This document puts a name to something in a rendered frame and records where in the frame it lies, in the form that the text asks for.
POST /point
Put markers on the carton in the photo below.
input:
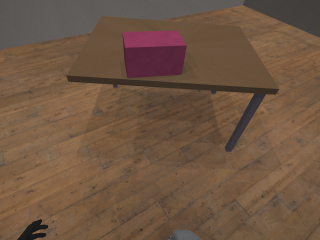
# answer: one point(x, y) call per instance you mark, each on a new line
point(153, 53)

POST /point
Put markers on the table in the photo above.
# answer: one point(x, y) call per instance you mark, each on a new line
point(217, 58)

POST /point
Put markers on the robot left hand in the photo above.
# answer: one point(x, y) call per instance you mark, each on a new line
point(33, 227)

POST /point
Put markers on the robot right thigh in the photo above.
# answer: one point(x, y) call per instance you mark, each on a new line
point(184, 235)

